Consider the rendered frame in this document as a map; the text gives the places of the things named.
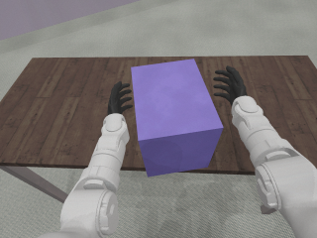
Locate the table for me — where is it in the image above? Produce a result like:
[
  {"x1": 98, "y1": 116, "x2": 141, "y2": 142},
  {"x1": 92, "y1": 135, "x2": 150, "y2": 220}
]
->
[{"x1": 0, "y1": 56, "x2": 317, "y2": 215}]

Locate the robot right upper arm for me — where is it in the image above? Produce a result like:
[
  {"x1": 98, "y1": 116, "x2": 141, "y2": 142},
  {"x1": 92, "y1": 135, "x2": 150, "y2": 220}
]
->
[{"x1": 255, "y1": 156, "x2": 317, "y2": 238}]

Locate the left robot hand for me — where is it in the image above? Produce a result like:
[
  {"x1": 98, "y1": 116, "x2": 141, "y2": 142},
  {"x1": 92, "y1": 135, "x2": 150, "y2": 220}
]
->
[{"x1": 107, "y1": 81, "x2": 133, "y2": 115}]

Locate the right robot hand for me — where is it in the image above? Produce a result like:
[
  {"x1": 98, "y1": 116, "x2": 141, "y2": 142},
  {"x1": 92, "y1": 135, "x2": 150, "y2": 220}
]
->
[{"x1": 213, "y1": 65, "x2": 248, "y2": 106}]

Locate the robot left upper arm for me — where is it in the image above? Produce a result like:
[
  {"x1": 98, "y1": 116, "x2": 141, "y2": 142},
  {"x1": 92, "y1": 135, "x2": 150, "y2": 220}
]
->
[{"x1": 38, "y1": 189, "x2": 119, "y2": 238}]

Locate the right robot forearm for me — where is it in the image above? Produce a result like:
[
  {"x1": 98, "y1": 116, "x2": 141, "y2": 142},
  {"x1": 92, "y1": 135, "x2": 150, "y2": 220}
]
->
[{"x1": 231, "y1": 95, "x2": 317, "y2": 173}]

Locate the left robot forearm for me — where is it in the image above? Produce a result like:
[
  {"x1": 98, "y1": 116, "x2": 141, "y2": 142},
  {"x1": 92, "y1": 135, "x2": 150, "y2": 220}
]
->
[{"x1": 60, "y1": 113, "x2": 130, "y2": 227}]

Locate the carton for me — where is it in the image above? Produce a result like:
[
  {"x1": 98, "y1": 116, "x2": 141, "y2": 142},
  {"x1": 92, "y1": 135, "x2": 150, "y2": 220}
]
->
[{"x1": 131, "y1": 59, "x2": 224, "y2": 178}]

